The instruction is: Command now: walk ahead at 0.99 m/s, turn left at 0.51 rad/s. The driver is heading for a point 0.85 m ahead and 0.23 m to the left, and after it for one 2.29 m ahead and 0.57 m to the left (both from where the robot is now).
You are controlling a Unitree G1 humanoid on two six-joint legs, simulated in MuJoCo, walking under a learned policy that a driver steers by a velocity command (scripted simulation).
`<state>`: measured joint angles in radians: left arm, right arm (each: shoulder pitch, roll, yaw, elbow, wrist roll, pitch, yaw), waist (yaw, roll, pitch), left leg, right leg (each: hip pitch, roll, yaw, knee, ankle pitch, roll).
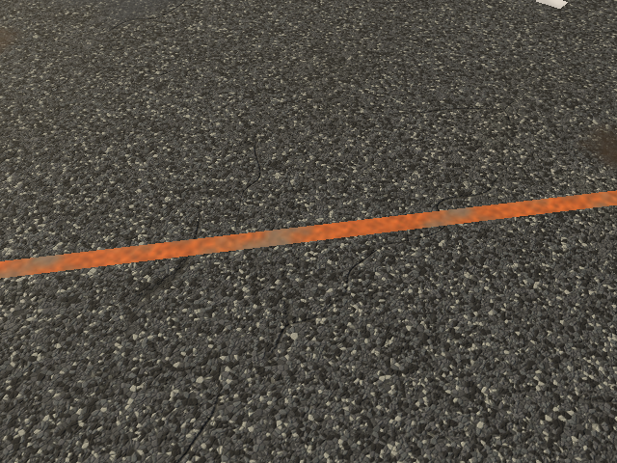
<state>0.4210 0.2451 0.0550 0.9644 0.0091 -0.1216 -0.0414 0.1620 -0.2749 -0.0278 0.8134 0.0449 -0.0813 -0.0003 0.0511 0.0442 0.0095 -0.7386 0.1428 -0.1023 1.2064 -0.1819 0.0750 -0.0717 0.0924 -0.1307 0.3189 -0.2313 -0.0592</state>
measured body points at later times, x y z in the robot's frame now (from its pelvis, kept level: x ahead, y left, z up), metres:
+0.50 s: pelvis +0.46 +0.09 +0.00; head +0.47 +0.11 +0.45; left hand +0.60 +0.40 -0.05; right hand +0.55 -0.15 -0.12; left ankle +0.41 +0.11 -0.74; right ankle +0.66 -0.07 -0.66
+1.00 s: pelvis +0.84 +0.20 +0.01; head +0.89 +0.23 +0.45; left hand +0.71 +0.43 -0.12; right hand +1.17 +0.12 -0.07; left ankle +0.90 +0.38 -0.69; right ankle +0.88 +0.10 -0.74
